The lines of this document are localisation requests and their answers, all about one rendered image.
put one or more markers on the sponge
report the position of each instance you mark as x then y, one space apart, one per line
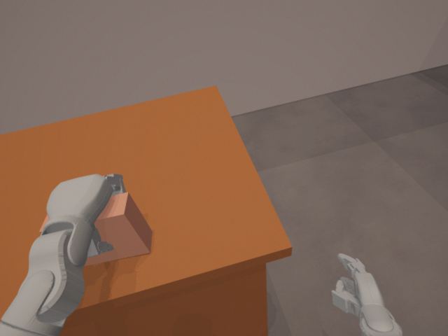
122 225

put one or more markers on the robot left hand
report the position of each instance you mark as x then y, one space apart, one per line
85 198

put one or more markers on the robot right hand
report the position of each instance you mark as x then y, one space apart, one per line
350 295

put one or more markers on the table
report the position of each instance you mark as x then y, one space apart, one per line
187 169

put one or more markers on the left robot forearm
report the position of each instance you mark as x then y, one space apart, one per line
54 285

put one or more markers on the right robot forearm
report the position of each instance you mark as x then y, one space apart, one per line
376 320

